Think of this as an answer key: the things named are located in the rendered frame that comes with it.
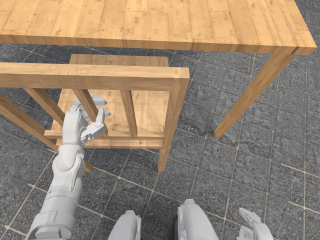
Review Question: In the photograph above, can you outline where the chair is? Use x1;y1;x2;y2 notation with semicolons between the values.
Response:
0;54;190;172

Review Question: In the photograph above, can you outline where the robot left hand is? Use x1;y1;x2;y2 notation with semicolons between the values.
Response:
62;94;111;148

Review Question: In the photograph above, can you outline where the robot right hand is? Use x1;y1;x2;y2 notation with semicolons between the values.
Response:
236;207;274;240

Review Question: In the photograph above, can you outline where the table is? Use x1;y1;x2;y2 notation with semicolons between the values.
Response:
0;0;317;138

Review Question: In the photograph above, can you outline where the left robot thigh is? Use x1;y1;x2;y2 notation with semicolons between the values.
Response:
107;214;142;240

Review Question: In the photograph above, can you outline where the robot right shin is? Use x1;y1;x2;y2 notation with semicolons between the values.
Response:
178;199;195;240

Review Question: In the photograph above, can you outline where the left robot forearm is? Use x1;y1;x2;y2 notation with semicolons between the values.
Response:
25;143;86;240

